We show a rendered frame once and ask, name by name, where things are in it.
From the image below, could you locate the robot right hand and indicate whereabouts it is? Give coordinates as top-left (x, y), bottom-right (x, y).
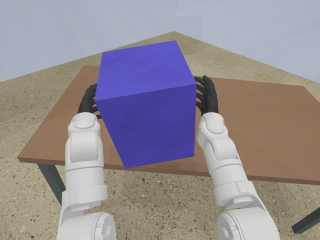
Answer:
top-left (194, 75), bottom-right (219, 116)

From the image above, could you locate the left robot upper arm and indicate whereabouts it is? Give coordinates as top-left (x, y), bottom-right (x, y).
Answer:
top-left (57, 211), bottom-right (117, 240)

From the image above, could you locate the table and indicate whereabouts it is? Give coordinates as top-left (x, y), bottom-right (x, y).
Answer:
top-left (17, 65), bottom-right (320, 234)

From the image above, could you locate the right robot upper arm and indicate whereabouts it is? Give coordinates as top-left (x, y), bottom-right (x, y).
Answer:
top-left (217, 207), bottom-right (280, 240)

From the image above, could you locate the carton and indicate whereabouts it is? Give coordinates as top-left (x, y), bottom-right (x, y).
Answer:
top-left (94, 40), bottom-right (197, 169)

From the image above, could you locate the robot left hand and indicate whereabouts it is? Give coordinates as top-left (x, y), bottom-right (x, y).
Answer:
top-left (77, 83), bottom-right (102, 119)

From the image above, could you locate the robot right forearm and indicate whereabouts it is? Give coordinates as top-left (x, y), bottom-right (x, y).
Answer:
top-left (196, 112), bottom-right (280, 240)

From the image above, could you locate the robot left forearm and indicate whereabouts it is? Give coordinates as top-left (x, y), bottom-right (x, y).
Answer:
top-left (56, 112), bottom-right (108, 240)

